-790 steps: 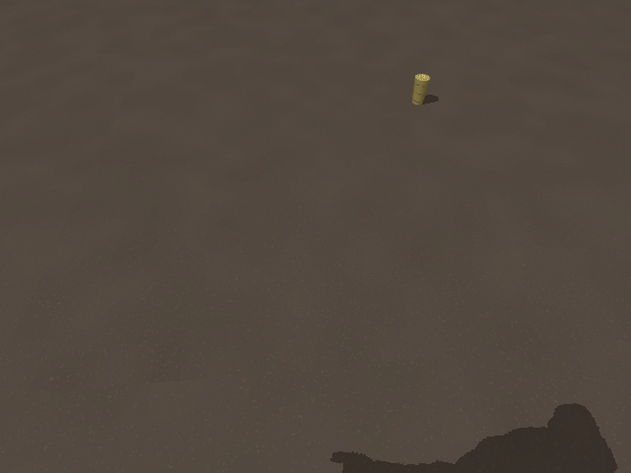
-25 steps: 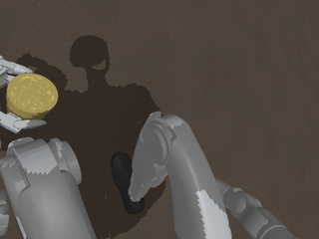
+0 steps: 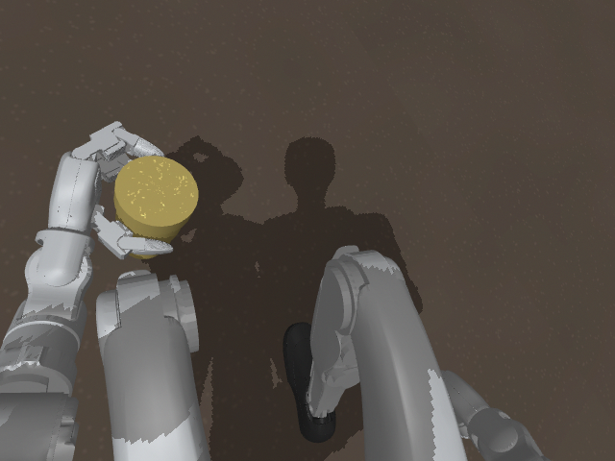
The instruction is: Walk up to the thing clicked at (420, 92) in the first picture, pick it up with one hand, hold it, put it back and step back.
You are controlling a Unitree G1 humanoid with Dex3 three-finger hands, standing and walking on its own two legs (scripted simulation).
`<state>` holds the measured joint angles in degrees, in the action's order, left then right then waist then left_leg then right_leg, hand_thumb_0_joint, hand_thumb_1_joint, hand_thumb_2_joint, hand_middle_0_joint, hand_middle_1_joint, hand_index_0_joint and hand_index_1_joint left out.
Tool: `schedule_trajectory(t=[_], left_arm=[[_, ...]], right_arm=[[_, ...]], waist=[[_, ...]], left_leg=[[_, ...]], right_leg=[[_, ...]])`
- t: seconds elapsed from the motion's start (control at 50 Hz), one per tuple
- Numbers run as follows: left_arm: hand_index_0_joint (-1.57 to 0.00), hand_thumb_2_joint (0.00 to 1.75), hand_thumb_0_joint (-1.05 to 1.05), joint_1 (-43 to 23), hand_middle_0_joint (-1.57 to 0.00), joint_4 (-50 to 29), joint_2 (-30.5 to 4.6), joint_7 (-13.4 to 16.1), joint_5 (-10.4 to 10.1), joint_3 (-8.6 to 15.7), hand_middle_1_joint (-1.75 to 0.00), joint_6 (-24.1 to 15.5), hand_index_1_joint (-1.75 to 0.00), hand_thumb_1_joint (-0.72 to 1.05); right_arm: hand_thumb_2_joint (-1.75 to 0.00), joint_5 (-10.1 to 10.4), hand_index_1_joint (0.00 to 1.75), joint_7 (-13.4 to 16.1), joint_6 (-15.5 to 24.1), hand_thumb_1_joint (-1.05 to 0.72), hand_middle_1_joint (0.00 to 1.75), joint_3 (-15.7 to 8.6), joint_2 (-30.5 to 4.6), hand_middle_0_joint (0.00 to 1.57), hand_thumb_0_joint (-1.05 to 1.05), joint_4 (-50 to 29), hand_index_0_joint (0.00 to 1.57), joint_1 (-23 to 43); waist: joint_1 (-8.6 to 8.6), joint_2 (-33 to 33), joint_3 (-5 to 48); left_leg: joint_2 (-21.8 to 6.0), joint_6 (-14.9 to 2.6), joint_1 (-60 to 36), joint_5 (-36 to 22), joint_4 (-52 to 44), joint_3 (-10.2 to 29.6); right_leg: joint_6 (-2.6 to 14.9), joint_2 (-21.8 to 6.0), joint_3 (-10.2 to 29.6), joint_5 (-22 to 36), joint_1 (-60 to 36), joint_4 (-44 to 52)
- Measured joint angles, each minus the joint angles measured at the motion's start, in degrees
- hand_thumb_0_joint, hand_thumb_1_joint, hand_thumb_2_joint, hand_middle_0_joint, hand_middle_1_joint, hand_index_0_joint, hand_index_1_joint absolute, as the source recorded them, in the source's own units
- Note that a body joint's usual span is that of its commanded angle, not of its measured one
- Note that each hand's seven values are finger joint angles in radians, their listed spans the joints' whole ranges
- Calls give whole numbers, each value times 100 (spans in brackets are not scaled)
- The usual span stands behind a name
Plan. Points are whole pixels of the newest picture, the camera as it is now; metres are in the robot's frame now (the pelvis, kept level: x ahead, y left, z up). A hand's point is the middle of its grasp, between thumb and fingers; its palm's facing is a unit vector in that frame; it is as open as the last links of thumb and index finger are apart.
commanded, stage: settle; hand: left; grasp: from the side
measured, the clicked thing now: (150, 217) +0.41 +0.17 -0.13
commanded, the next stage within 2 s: lift in 1.00 s
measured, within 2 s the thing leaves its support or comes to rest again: neither
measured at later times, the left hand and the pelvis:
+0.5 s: hand (123, 142) +0.46 +0.19 -0.03, palm faces -0.05 -1.00 -0.05, open 11.9 cm; pelvis +0.02 -0.01 +0.02, yaw +4 degrees
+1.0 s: hand (106, 133) +0.45 +0.21 +0.00, palm faces -0.02 -1.00 -0.05, open 11.9 cm; pelvis +0.02 -0.01 +0.04, yaw +6 degrees
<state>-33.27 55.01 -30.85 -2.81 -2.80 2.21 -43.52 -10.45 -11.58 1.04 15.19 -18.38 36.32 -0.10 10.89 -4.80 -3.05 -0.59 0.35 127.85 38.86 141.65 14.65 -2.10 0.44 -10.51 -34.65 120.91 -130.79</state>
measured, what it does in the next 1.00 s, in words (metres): stands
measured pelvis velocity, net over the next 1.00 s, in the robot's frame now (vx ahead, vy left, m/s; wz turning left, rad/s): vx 0.02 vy -0.01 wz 0.11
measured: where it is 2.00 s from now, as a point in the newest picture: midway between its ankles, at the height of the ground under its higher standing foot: (243, 426)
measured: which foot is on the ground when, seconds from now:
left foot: down 0.00-1.00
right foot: down 0.00-1.00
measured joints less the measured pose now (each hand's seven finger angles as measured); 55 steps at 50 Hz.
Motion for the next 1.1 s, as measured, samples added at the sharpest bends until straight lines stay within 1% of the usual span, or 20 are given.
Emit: schedule_trajectory(t=[0.1, 0.18, 0.26, 0.34, 0.44, 0.52, 0.62, 0.76, 0.82, 0.9, 1.1], left_arm=[[-69, 73, 0, 190, -81, -416, 199, -322, -257, 73, -116, 375, -115, -61], [-68, 74, 1, 332, -80, -773, 303, -486, -316, 200, -117, 594, -116, -61], [-68, 74, 1, 310, -80, -945, 388, -517, -325, 311, -118, 735, -116, -61], [-67, 75, 1, 128, -79, -965, 467, -549, -366, 437, -118, 813, -116, -61], [-66, 76, 1, -134, -79, -807, 568, -760, -479, 646, -119, 882, -117, -61], [-66, 77, 1, -185, -78, -768, 616, -942, -438, 773, -119, 974, -117, -61], [-65, 78, 1, -16, -77, -953, 719, -1031, -410, 840, -119, 1096, -118, -61], [-64, 79, 1, 49, -77, -937, 713, -1010, -424, 923, -121, 1126, -119, -61], [-64, 79, 1, 33, -76, -940, 687, -1035, -442, 920, -121, 1136, -120, -61], [-63, 79, 2, -57, -76, -842, 689, -1083, -430, 931, -122, 1156, -121, -61], [-62, 81, 2, -176, -74, -625, 733, -1135, -386, 1069, -123, 1172, -121, -61]], right_arm=[[-91, 201, 30, 163, -112, -93, 30, -179, 61, 20, 1, 24, 20, -156], [-91, 304, 30, 315, -186, -93, 30, -333, 111, 20, 1, 1, 20, -195], [-91, 369, 30, 431, -254, -93, 30, -472, 134, 20, 1, -31, 20, -170], [-91, 426, 30, 506, -307, -93, 30, -587, 153, 20, 1, -60, 20, -134], [-91, 515, 30, 556, -359, -92, 30, -689, 164, 20, 1, -112, 20, -148], [-91, 563, 30, 599, -389, -92, 30, -784, 155, 20, 1, -168, 20, -193], [-91, 623, 30, 659, -407, -92, 30, -889, 129, 20, 1, -195, 20, -295], [-91, 638, 30, 746, -337, -92, 30, -938, 152, 20, 1, -142, 20, -346], [-91, 647, 30, 766, -300, -92, 30, -959, 171, 20, 1, -143, 20, -377], [-91, 668, 30, 781, -272, -91, 30, -964, 179, 20, 1, -124, 20, -430], [-91, 732, 30, 798, -251, -91, 30, -1026, 196, 20, 1, -151, 20, -551]], waist=[[-98, 27, 165], [-112, 109, 302], [-116, 248, 435], [-128, 364, 542], [-138, 422, 648], [-147, 428, 677], [-191, 425, 720], [-200, 429, 769], [-191, 433, 803], [-184, 443, 885], [-159, 479, 977]], left_leg=[[-9, 30, -6, 53, -132, -144], [-20, 44, -33, 125, -255, -272], [-31, 44, -68, 190, -378, -393], [-45, 44, -105, 240, -484, -488], [-60, 59, -134, 280, -572, -561], [-66, 78, -143, 283, -620, -593], [-61, 95, -180, 257, -723, -661], [-62, 98, -279, 208, -876, -723], [-65, 89, -311, 196, -932, -749], [-66, 72, -353, 200, -990, -782], [-58, 25, -449, 168, -1122, -856]], right_leg=[[42, -39, 115, -91, 83, 1], [68, -67, 217, -196, 125, 21], [78, -89, 316, -292, 151, 53], [91, -100, 394, -361, 171, 85], [118, -103, 455, -412, 206, 102], [142, -105, 482, -420, 231, 111], [167, -121, 538, -420, 233, 152], [183, -131, 585, -393, 169, 251], [178, -131, 606, -385, 144, 296], [164, -134, 632, -396, 102, 346], [131, -148, 693, -386, -1, 464]])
